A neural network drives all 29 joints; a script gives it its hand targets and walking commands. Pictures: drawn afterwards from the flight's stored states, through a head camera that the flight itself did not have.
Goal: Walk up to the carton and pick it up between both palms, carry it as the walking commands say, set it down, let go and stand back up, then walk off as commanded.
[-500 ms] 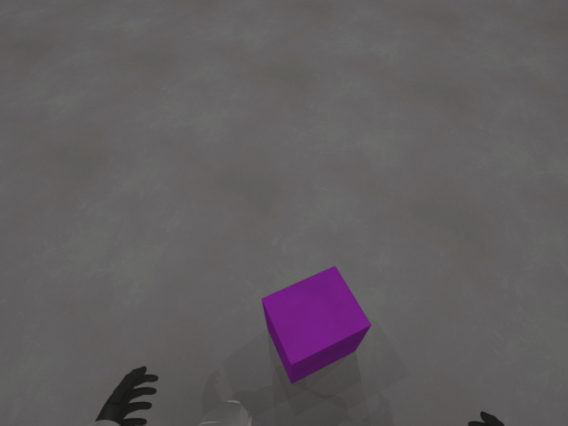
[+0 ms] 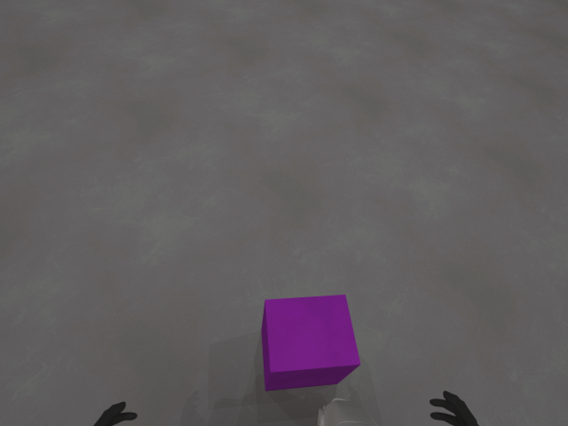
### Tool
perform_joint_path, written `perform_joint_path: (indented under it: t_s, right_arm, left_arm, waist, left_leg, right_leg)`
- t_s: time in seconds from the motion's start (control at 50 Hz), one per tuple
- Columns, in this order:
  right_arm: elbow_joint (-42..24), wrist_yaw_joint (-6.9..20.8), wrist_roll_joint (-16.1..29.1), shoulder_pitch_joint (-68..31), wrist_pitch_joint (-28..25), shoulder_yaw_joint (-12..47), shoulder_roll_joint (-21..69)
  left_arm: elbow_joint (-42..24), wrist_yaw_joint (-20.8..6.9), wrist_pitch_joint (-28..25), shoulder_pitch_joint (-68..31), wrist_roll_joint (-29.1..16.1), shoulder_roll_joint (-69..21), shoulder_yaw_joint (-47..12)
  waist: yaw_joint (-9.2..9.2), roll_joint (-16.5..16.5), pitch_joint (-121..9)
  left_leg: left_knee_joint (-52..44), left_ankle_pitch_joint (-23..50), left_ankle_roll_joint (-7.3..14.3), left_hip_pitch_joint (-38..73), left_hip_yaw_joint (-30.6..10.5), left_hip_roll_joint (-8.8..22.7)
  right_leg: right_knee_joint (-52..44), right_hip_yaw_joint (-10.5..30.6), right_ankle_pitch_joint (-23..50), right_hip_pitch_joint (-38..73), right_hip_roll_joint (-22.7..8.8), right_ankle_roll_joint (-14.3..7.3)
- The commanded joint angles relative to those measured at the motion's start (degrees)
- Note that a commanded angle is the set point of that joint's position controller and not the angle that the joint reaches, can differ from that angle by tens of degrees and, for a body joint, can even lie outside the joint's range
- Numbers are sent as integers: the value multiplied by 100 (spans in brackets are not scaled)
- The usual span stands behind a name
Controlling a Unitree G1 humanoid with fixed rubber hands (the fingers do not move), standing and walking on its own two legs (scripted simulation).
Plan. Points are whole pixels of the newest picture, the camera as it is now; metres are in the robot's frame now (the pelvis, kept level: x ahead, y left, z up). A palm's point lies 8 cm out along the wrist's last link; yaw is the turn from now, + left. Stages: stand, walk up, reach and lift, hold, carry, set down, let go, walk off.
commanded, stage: stand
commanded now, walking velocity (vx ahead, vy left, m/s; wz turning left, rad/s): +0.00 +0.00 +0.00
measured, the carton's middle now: (303, 344) +0.39 -0.11 -0.63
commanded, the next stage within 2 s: none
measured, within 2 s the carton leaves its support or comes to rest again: neither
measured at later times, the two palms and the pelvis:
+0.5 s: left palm out of the picture +0.07 +0.17 -0.12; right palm out of the picture +0.10 -0.32 -0.13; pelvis +0.00 -0.08 -0.01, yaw +3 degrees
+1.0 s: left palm out of the picture +0.00 +0.15 -0.14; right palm out of the picture +0.02 -0.31 -0.14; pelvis +0.01 -0.08 +0.00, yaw +2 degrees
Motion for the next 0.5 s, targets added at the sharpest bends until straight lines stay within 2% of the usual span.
perform_joint_path:
  t_s: [0.0,0.04,0.06,0.08,0.1,0.12,0.14,0.16,0.18,0.2,0.22,0.24,0.28,0.34,0.38,0.4,0.42,0.44,0.46,0.48]
  right_arm:
    - [-248,55,-32,32,-85,-227,-883]
    - [-173,96,-30,122,-35,-265,-975]
    - [-162,114,-19,65,-15,-270,-998]
    - [-185,128,9,-70,-2,-263,-1000]
    - [-177,142,24,-22,-16,-203,-835]
    - [-134,144,-21,212,-35,-125,-472]
    - [-305,128,-11,310,-48,37,93]
    - [-267,68,40,21,55,-36,-245]
    - [-210,79,71,-81,102,-70,-390]
    - [-106,114,75,-24,105,-97,-417]
    - [39,151,74,156,99,-107,-408]
    - [149,175,47,288,99,-104,-375]
    - [249,182,26,249,104,-68,-278]
    - [321,152,46,44,149,-10,-157]
    - [433,119,68,90,131,16,-134]
    - [528,101,67,205,100,32,-106]
    - [609,76,32,305,44,42,-120]
    - [657,41,-34,365,-29,20,-294]
    - [641,27,-22,185,-96,-15,-615]
    - [747,36,111,-11,-119,27,-470]
  left_arm:
    - [-396,-25,-63,-149,-44,81,-8]
    - [-422,6,-82,-155,-39,155,30]
    - [-386,34,-106,-46,-35,168,52]
    - [-293,71,-149,173,-22,158,70]
    - [-192,119,-230,411,44,218,76]
    - [-120,144,-352,686,97,421,88]
    - [-224,142,-439,607,51,1085,187]
    - [-213,148,-456,585,14,1165,213]
    - [-199,144,-481,394,46,841,113]
    - [-219,151,-484,91,42,648,41]
    - [-257,162,-490,-192,28,524,-11]
    - [-269,180,-499,-335,5,440,-40]
    - [-184,190,-502,-203,5,405,-44]
    - [37,207,-487,95,1,498,-2]
    - [127,215,-459,108,-16,532,20]
    - [159,218,-442,52,-40,532,26]
    - [183,215,-433,42,-70,497,22]
    - [163,187,-447,59,-81,367,-1]
    - [113,145,-471,157,-96,112,-54]
    - [255,143,-454,123,-95,-67,-112]
  waist:
    - [-227,1333,-413]
    - [-271,1510,-371]
    - [-181,1464,-359]
    - [-19,1326,-382]
    - [99,977,-411]
    - [109,251,-577]
    - [0,-1423,-601]
    - [314,-1546,-731]
    - [238,-1220,-488]
    - [91,-1017,-371]
    - [-79,-1036,-379]
    - [-145,-1063,-455]
    - [-32,-1004,-577]
    - [130,-1029,-541]
    - [110,-972,-529]
    - [23,-854,-545]
    - [-54,-684,-564]
    - [-55,-423,-612]
    - [178,353,-597]
    - [223,823,-478]
  left_leg:
    - [-671,1894,598,57,-444,803]
    - [-624,1258,612,-68,-657,848]
    - [-507,1161,574,-212,-716,870]
    - [-307,1128,467,-422,-720,855]
    - [-111,968,275,-638,-758,768]
    - [507,216,51,-978,-600,462]
    - [1170,-1523,-242,-1503,-214,-217]
    - [1945,-2132,-221,-1064,-502,-261]
    - [2385,-1968,-184,-1082,-666,-284]
    - [2663,-1632,-163,-1093,-646,-304]
    - [2695,-1273,-195,-1014,-522,-227]
    - [2566,-1113,-239,-899,-343,-178]
    - [2092,-1106,-319,-727,-59,-210]
    - [1221,-1142,-281,-589,88,-290]
    - [524,-775,-183,-308,164,-330]
    - [-98,-249,-119,29,197,-335]
    - [-780,549,-63,557,57,-211]
    - [-908,838,-25,1024,-307,160]
    - [-821,1208,99,953,-854,696]
    - [-965,828,219,108,-867,707]
  right_leg:
    - [-978,-339,18,500,219,3]
    - [-1445,-400,-145,770,311,-40]
    - [-1822,-418,-22,1043,329,-99]
    - [-2432,-500,317,1516,379,-178]
    - [-3051,-362,682,2041,254,-214]
    - [-3434,471,1141,2636,-573,-268]
    - [-3704,1675,2518,2521,-1882,-621]
    - [-3887,1940,2228,1774,-2019,-1237]
    - [-3981,1801,1799,1534,-1808,-1314]
    - [-3938,1435,1671,1395,-1547,-1259]
    - [-3873,1072,1854,1403,-1269,-1159]
    - [-3798,815,2088,1451,-1105,-1128]
    - [-3647,621,2354,1671,-958,-1181]
    - [-3515,732,2329,1962,-964,-1368]
    - [-3414,837,2342,1956,-989,-1431]
    - [-3308,806,2339,1851,-958,-1364]
    - [-3235,792,2231,1573,-938,-1199]
    - [-3194,780,1802,1205,-826,-942]
    - [-3090,386,1121,1053,-386,-754]
    - [-3282,168,667,1732,-130,-639]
